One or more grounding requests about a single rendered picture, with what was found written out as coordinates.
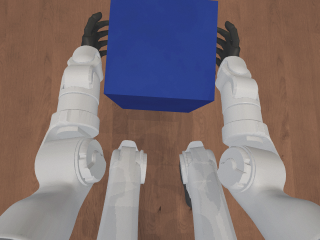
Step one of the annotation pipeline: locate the robot left forearm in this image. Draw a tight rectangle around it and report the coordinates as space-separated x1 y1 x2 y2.
34 45 104 178

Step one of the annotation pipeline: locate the robot right forearm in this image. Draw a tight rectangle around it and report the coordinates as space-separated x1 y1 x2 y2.
215 56 280 157

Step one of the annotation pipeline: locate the robot right shin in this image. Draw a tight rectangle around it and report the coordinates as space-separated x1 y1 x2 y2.
185 140 218 198

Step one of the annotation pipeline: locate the robot left upper arm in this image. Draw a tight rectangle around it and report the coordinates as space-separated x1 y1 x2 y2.
0 136 106 240

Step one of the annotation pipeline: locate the robot right hand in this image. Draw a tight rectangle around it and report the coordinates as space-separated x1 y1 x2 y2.
216 21 241 68

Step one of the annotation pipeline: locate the robot right thigh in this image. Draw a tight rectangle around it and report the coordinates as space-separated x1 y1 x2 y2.
179 146 237 240

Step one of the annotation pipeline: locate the robot right upper arm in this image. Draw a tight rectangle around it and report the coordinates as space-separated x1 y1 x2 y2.
217 144 320 240

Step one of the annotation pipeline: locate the robot left hand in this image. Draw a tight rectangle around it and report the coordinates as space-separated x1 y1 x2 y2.
81 12 109 57

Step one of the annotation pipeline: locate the carton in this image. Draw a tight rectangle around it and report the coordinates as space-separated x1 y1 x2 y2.
104 0 218 113

